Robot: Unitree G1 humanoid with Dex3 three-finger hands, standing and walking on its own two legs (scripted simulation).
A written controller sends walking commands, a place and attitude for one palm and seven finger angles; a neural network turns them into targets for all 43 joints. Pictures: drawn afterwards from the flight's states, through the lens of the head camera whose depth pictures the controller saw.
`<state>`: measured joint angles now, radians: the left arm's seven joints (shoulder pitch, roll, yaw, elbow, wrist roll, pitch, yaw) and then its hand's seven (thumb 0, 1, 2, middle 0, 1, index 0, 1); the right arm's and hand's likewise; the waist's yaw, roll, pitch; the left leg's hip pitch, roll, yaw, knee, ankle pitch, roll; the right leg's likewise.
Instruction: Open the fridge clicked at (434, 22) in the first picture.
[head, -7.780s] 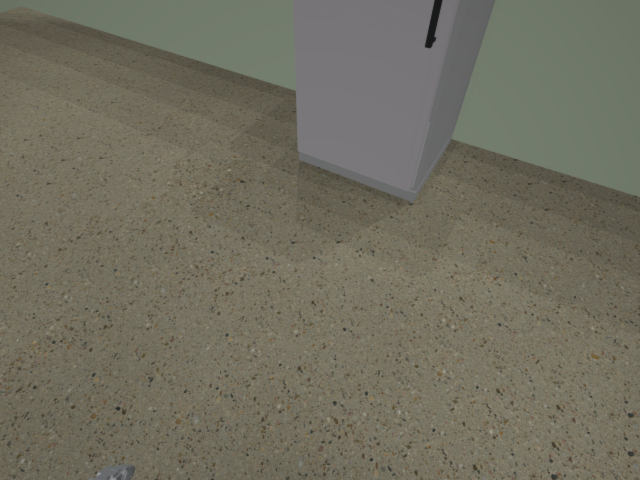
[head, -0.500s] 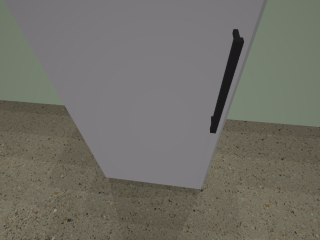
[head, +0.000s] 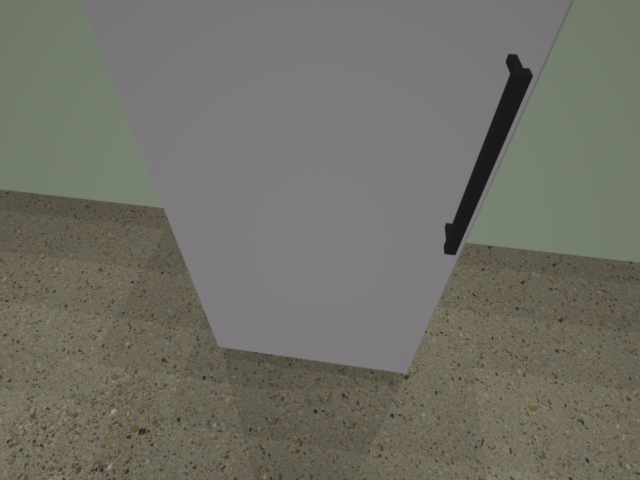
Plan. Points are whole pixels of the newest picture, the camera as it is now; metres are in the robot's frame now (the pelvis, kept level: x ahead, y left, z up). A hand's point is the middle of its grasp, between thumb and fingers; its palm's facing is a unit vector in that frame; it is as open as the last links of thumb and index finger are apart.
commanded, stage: come to a stop and stand still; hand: right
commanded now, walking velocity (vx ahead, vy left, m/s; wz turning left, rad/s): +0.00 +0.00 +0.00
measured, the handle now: (476, 170) +0.52 -0.18 +0.12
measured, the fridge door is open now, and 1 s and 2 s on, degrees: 0 0 0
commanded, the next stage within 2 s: look again from close up in 0.28 s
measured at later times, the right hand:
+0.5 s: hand out of the picture +0.03 -0.21 -0.18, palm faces +0.01 +0.98 -0.19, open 7.4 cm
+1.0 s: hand out of the picture +0.07 -0.30 -0.15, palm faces -0.02 +0.93 -0.35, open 7.4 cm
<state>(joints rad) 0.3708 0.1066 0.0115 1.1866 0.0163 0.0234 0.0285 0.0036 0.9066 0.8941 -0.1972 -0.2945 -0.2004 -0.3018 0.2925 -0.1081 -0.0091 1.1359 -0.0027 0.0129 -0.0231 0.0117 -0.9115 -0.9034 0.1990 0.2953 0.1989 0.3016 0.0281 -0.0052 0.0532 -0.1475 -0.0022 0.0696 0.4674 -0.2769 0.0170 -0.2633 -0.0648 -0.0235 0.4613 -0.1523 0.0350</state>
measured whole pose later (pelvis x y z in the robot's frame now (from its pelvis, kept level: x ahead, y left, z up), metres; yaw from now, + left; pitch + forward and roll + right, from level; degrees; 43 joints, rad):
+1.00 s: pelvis +0.00 -0.05 +0.00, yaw +0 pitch -2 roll +1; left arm 0.15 0.33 0.01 0.96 0.02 0.00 -0.01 0.00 0.90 0.89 -0.20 -0.30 -0.21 -0.30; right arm 0.22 -0.35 0.00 0.95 -0.03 0.00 0.00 0.01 -0.90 -0.90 0.20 0.30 0.20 0.30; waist 0.00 -0.01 0.01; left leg -0.15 0.07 0.04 0.46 -0.26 -0.05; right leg -0.27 0.01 -0.06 0.47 -0.16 -0.04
